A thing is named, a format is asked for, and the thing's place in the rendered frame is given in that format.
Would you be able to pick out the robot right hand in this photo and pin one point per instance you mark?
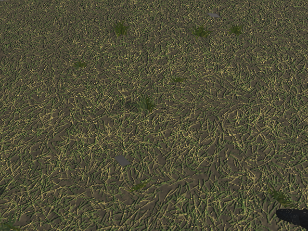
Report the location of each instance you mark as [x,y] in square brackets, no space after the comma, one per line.
[295,216]

